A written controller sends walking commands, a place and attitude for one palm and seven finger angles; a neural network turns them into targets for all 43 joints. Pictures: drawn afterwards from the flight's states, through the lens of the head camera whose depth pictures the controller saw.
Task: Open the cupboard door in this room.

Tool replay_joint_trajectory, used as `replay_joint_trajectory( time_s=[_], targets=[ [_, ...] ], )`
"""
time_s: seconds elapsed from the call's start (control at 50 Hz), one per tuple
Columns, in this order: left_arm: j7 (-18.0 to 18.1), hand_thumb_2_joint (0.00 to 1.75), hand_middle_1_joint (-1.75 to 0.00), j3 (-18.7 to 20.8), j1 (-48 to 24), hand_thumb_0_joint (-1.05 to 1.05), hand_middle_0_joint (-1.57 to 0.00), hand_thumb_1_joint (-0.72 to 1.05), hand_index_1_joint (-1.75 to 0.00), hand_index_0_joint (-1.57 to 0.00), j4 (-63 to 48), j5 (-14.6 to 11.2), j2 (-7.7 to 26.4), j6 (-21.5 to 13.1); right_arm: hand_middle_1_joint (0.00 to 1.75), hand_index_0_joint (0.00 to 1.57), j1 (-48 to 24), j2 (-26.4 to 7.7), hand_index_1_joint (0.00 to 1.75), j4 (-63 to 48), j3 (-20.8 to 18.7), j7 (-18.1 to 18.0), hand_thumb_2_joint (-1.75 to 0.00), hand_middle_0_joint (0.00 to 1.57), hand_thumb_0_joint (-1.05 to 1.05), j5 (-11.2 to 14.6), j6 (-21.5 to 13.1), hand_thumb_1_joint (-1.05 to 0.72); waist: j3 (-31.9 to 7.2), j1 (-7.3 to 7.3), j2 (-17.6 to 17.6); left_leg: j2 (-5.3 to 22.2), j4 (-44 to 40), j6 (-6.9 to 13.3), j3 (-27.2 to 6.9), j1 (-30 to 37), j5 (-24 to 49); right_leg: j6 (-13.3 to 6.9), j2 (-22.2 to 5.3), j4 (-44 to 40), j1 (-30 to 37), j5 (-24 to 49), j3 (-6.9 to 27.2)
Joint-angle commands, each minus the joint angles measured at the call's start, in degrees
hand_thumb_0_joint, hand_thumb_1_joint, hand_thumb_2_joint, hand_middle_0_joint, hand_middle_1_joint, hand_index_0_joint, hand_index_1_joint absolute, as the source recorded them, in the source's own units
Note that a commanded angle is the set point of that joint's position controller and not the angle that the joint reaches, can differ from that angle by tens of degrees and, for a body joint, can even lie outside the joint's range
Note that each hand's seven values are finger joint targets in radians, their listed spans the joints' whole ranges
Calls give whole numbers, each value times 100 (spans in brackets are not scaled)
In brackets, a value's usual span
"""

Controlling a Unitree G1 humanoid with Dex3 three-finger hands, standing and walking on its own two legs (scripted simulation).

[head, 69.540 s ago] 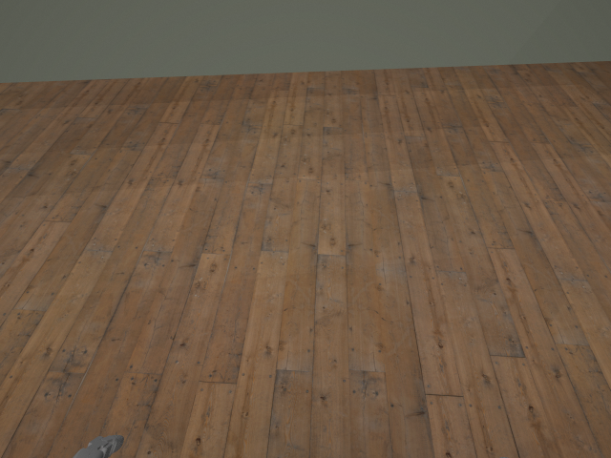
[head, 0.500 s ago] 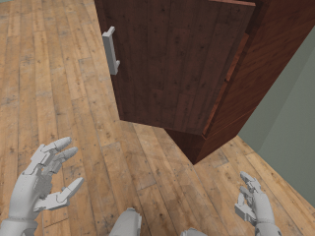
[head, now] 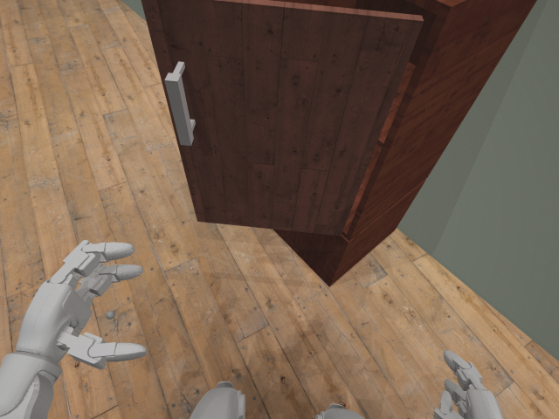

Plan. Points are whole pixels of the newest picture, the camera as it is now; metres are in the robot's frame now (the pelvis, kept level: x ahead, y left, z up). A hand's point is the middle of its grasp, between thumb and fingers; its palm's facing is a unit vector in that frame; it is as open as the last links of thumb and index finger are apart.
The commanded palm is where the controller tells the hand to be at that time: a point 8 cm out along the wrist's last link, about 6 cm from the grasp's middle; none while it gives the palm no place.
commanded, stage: raise the hand with hooked fingers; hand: left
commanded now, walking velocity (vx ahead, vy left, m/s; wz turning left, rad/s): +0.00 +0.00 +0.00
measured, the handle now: (183, 105) +0.61 +0.21 +0.08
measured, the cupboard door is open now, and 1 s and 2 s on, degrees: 44 44 44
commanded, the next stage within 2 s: move the hooked fingers beside the handle in 1.00 s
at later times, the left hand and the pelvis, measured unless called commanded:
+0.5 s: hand (54, 253) +0.29 +0.29 +0.09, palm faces -0.01 -1.00 -0.06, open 13.9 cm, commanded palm +0.27 +0.34 +0.10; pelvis +0.01 +0.01 +0.02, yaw +1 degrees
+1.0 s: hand (82, 250) +0.30 +0.26 +0.09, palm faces -0.03 -1.00 -0.05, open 14.0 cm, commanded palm +0.27 +0.31 +0.10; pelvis +0.02 -0.01 +0.02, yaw +0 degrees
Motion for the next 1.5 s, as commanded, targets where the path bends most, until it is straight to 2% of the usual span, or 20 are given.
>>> replay_joint_trajectory(
  time_s=[0.0,0.08,0.16,0.3,0.34,0.4,0.52,0.58,0.74,0.76,0.8,0.84,0.96,1.08,1.1,1.18,1.32,1.42,1.46,1.48],
  targets=[
    [353,34,-114,1018,-720,0,-29,-41,-114,-29,-1521,-310,1318,-420,30,20,-279,-704,30,-946,-191,-1,-90,20,0,-2,-369,-90,-1257,188,858,-141,-1388,-117,-702,1915,639,-129,285,-930,149,634,126],
    [317,30,-120,780,-863,0,-30,-50,-120,-30,-772,-175,1156,72,30,20,-243,-786,30,-1019,-161,24,-90,20,0,26,-199,-90,-713,66,688,-123,-1584,-151,-746,1747,285,-95,301,-1066,51,583,57],
    [7,30,-120,564,-1458,0,-30,-50,-120,-30,-527,-50,1226,490,30,20,-183,-851,30,-1132,-115,-6,-90,20,0,48,-130,-90,-778,-20,520,-148,-1640,-124,-742,1857,359,-92,311,-1214,164,686,71],
    [-113,30,-120,1143,-2443,0,-30,-50,-120,-30,-785,-186,1843,160,30,20,-182,-845,30,-1032,-66,-82,-90,20,0,-26,-162,-90,-1293,25,612,-140,-1628,-167,-839,2447,806,-138,350,-1228,258,849,92],
    [-139,30,-120,1257,-2535,0,-30,-50,-120,-30,-569,-187,2000,132,30,20,-169,-862,30,-958,-43,-94,-90,20,0,-38,-151,-90,-1223,57,748,-151,-1611,-178,-819,2457,956,-174,358,-1253,333,934,119],
    [-275,30,-120,1164,-2550,0,-30,-50,-120,-30,-238,-139,1948,283,30,20,-146,-874,30,-919,-51,-95,-90,20,0,-13,-113,-90,-1266,45,944,-121,-1663,-198,-825,2614,1146,-152,327,-1294,288,1021,102],
    [-574,30,-120,1108,-2532,0,-30,-50,-120,-30,323,-210,1946,710,30,20,-102,-913,30,-1012,-74,-105,-90,20,0,31,-36,-90,-1154,69,503,-173,-1706,-130,-721,2396,1250,-140,332,-1454,520,1208,89],
    [-590,30,-120,1177,-2396,0,-30,-50,-120,-30,172,-283,1959,617,30,20,-49,-915,30,-1056,-112,-34,-90,20,0,5,-43,-90,-1353,118,490,-186,-1612,-135,-655,2526,1729,-137,353,-1422,622,1543,103],
    [-326,30,-120,1416,-2586,0,-30,-50,-120,-30,96,-244,2167,268,30,20,22,-904,30,-995,-130,3,-90,20,0,-33,23,-90,-1199,74,526,-210,-1573,-103,-561,2304,1384,-139,349,-1418,594,1338,181],
    [-353,30,-120,1327,-2599,0,-30,-50,-120,-30,56,-208,2088,255,30,20,13,-898,30,-1005,-117,-2,-90,20,0,-20,27,-90,-1292,66,759,-223,-1576,-101,-531,2384,1466,-132,335,-1405,614,1406,193],
    [-356,30,-120,1319,-2579,0,-30,-50,-120,-30,-13,-188,2117,247,30,20,6,-879,30,-1017,-119,-1,-90,20,0,-14,35,-90,-1394,75,819,-212,-1575,-100,-540,2454,1484,-122,324,-1416,625,1415,196],
    [-386,30,-120,1315,-2593,0,-30,-50,-120,-30,7,-208,2139,263,30,20,8,-881,30,-998,-120,-27,-90,20,0,-18,40,-90,-1347,31,571,-227,-1513,-57,-495,2337,1471,-118,333,-1462,728,1500,246],
    [-482,30,-120,1366,-2576,0,-30,-50,-120,-30,278,-357,2076,256,30,20,-50,-849,30,-934,-86,-57,-90,20,0,2,45,-90,-1263,22,403,-275,-1409,-35,-394,2105,1436,-73,302,-1536,868,1665,369],
    [-527,30,-120,1215,-2619,0,-30,-50,-120,-30,476,-293,2000,293,30,20,-65,-844,30,-954,-90,-70,-90,20,0,30,81,-90,-1173,0,335,-284,-1389,-18,-355,2014,1341,-43,263,-1584,838,1622,440],
    [-517,30,-120,1121,-2924,0,-30,-50,-120,-30,452,-259,1978,270,30,20,-86,-844,30,-922,-84,-83,-90,20,0,33,83,-90,-1117,-57,452,-287,-1372,-19,-347,2010,1300,-37,256,-1577,758,1591,446],
    [-456,30,-120,1376,-3996,0,-30,-50,-120,-30,1092,-184,2418,154,30,20,17,-885,30,-718,-40,-173,-90,20,0,12,161,-90,-886,-228,186,-267,-1240,-20,-348,1644,892,-5,231,-1642,612,1058,642],
    [-686,30,-120,1119,-4778,0,-30,-50,-120,-30,1551,-7,2503,-15,30,20,125,-882,30,-571,-66,-185,-90,20,0,28,195,-90,-1727,-169,866,-271,-1125,5,-341,2035,1337,-61,212,-1421,720,1588,624],
    [-694,30,-120,1275,-4849,0,-30,-50,-120,-30,2459,52,2717,287,30,20,283,-969,30,-579,-89,-140,-90,20,0,32,365,-90,-1430,-175,282,-253,-1117,18,-326,1549,1279,-14,213,-1411,671,1658,604],
    [-655,30,-120,1485,-4979,0,-30,-50,-120,-30,2631,82,2977,287,30,20,374,-999,30,-608,-89,-119,-90,20,0,20,429,-90,-1571,-105,174,-253,-1092,20,-315,1484,1467,-23,229,-1334,857,1907,622],
    [-633,30,-120,1428,-4972,0,-30,-50,-120,-30,2581,77,2862,250,30,20,382,-976,30,-642,-115,-100,-90,20,0,15,453,-90,-1676,-86,270,-271,-1091,14,-288,1547,1532,-17,221,-1303,874,1999,605]
  ],
)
